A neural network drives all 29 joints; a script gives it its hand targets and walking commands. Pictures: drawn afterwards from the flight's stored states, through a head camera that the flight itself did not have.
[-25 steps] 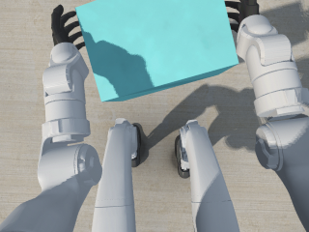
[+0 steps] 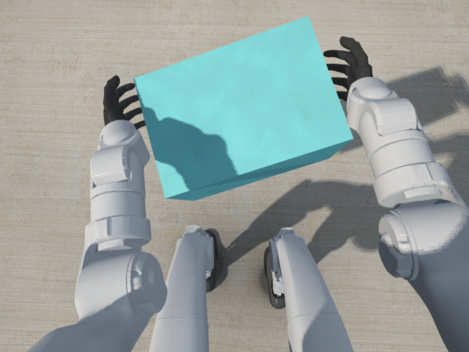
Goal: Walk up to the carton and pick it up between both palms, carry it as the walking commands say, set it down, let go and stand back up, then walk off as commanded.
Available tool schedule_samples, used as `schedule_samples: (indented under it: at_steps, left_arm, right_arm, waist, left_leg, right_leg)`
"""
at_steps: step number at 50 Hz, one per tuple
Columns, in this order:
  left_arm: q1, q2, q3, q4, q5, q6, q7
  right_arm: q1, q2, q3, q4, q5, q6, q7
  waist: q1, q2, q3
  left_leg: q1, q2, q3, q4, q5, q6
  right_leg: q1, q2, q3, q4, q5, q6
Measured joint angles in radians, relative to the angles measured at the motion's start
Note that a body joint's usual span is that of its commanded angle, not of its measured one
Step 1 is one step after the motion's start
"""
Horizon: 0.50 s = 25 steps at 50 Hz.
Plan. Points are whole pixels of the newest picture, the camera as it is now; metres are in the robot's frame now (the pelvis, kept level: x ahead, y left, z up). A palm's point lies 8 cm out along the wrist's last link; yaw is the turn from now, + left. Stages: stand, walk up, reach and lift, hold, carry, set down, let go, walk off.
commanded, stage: reach and lift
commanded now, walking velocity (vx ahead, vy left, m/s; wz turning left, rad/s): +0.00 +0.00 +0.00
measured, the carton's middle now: (242, 123) +0.48 +0.01 -0.09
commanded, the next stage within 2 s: none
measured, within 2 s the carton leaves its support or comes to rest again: neither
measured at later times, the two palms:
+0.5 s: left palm (62, 107) +0.42 +0.22 +0.09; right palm (383, 42) +0.48 -0.15 +0.12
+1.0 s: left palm (51, 93) +0.41 +0.20 +0.15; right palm (437, 21) +0.46 -0.17 +0.17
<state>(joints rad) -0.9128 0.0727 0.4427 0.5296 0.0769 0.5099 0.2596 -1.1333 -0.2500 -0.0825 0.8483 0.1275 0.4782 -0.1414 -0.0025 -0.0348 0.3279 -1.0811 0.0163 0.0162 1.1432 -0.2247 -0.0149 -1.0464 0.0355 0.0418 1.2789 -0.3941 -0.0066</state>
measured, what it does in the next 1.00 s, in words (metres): rises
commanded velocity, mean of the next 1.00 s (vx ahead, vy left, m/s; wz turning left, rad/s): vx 0.00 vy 0.00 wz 0.00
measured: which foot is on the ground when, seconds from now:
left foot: down 0.00-1.00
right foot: down 0.00-1.00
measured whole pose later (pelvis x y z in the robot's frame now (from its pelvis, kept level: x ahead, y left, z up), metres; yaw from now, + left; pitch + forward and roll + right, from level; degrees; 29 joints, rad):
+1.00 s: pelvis +0.13 -0.01 +0.12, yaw +0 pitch +3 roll +2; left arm -0.32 -0.06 0.45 0.50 0.23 0.63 0.09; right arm -0.50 -0.01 -0.20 0.73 -0.10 0.51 -0.06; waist 0.01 -0.01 -0.21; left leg -0.38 0.02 0.01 0.46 -0.14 -0.03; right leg -0.35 0.03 0.05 0.58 -0.29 -0.02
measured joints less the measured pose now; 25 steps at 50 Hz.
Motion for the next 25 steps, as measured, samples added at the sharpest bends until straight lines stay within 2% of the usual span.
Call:
schedule_samples:
  at_steps: [6, 11, 17, 22, 25]
  left_arm:
    - [0.081, -0.016, -0.002, 0.001, 0.016, 0.011, -0.013]
    - [0.169, -0.034, -0.012, 0.001, 0.024, 0.008, -0.025]
    - [0.324, -0.084, 0.014, 0.021, 0.089, -0.021, -0.071]
    - [0.397, -0.116, 0.082, 0.023, 0.164, -0.025, -0.137]
    - [0.424, -0.12, 0.105, 0.023, 0.187, -0.02, -0.156]
  right_arm:
    - [0.082, 0.037, -0.003, 0.033, -0.041, -0.022, 0.017]
    - [0.217, 0.074, -0.003, -0.007, -0.043, -0.031, 0.01]
    - [0.344, 0.119, -0.004, 0.02, -0.065, -0.032, 0.016]
    - [0.37, 0.163, -0.066, 0.078, -0.165, -0.032, 0.068]
    - [0.389, 0.181, -0.107, 0.094, -0.208, -0.032, 0.114]
  waist:
    - [0.0, -0.004, -0.117]
    - [0.0, -0.003, -0.247]
    - [0.0, -0.002, -0.49]
    - [0.0, -0.002, -0.546]
    - [0.0, -0.002, -0.545]
  left_leg:
    - [0.019, 0.0, -0.001, -0.077, 0.008, -0.001]
    - [0.049, 0.0, -0.002, -0.148, 0.011, 0.0]
    - [0.09, 0.0, -0.003, -0.248, 0.011, 0.003]
    - [0.21, 0.0, -0.003, -0.333, 0.014, 0.005]
    - [0.272, 0.0, -0.003, -0.377, 0.02, 0.004]
  right_leg:
    - [0.02, 0.0, 0.0, -0.082, 0.012, 0.0]
    - [0.054, -0.001, 0.001, -0.163, 0.02, 0.0]
    - [0.101, -0.002, 0.002, -0.279, 0.029, 0.0]
    - [0.226, -0.004, 0.002, -0.375, 0.04, 0.0]
    - [0.289, -0.004, 0.003, -0.424, 0.05, 0.0]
